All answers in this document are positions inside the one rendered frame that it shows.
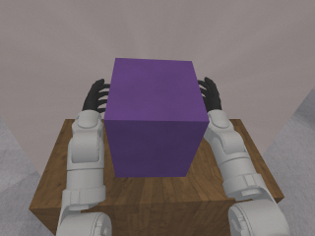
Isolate robot left forearm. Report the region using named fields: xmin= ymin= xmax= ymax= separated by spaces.
xmin=55 ymin=109 xmax=106 ymax=236

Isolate robot left hand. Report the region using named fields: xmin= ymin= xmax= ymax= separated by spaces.
xmin=82 ymin=79 xmax=110 ymax=113

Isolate carton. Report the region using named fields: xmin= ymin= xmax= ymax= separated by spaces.
xmin=103 ymin=58 xmax=210 ymax=178

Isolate robot right forearm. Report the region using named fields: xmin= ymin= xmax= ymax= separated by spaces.
xmin=203 ymin=109 xmax=290 ymax=235

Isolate robot right hand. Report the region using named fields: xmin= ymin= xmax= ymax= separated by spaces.
xmin=198 ymin=77 xmax=222 ymax=113

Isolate robot right upper arm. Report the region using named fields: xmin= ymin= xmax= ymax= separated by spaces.
xmin=228 ymin=198 xmax=290 ymax=236

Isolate pedestal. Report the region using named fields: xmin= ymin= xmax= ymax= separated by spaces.
xmin=29 ymin=119 xmax=284 ymax=236

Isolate robot left upper arm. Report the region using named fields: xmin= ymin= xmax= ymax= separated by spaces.
xmin=57 ymin=211 xmax=112 ymax=236

